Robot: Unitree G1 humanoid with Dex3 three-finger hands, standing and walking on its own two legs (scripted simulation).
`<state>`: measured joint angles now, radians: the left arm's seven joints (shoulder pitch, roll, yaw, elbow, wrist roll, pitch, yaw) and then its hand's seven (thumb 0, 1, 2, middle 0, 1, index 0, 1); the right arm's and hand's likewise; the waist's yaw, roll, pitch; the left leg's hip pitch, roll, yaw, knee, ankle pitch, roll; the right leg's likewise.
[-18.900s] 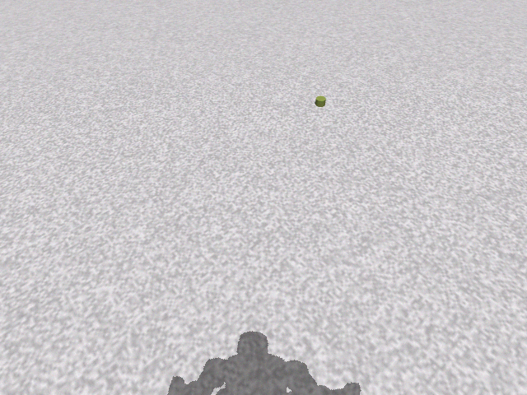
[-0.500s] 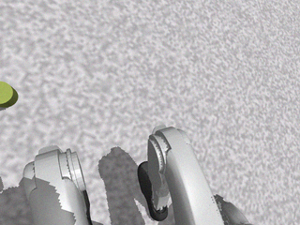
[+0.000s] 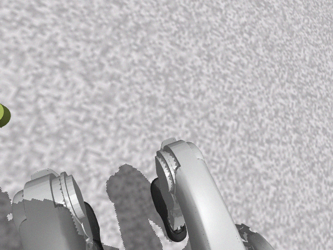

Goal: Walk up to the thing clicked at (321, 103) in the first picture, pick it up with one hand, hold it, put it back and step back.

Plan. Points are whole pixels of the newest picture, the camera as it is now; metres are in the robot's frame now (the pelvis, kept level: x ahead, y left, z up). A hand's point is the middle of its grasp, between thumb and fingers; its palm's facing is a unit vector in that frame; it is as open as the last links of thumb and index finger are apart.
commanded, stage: close in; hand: left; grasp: from above
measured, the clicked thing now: out of the picture +0.48 +0.35 -0.29
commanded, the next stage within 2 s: rest palm in 0.14 s
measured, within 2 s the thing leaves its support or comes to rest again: neither
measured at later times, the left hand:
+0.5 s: hand out of the picture +0.46 +0.34 -0.22, palm faces -0.44 -0.13 -0.89, open 13.9 cm
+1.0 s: hand out of the picture +0.46 +0.33 -0.25, palm faces -0.45 -0.16 -0.88, open 14.0 cm
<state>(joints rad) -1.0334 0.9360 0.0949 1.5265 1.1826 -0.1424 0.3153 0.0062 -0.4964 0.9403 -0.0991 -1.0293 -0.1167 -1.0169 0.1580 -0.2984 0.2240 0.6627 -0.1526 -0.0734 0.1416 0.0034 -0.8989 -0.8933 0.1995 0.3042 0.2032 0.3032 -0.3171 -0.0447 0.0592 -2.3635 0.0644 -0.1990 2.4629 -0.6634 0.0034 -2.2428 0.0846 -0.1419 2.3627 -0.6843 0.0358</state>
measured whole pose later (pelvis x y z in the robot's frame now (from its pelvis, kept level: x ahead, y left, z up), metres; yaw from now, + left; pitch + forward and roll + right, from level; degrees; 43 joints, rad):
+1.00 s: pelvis +0.00 +0.00 -0.01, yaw -3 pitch +27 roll -14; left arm -1.09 1.08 0.10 1.72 1.25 -0.23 0.54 0.01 -0.49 0.93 -0.08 -1.02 -0.10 -1.00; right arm 0.07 -0.33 0.35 0.62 -0.25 -0.19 0.19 0.00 -0.90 -0.90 0.20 0.30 0.20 0.30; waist -0.37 -0.16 0.17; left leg -2.36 0.06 -0.28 2.54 -0.70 -0.01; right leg -2.22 0.11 -0.20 2.39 -0.69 0.05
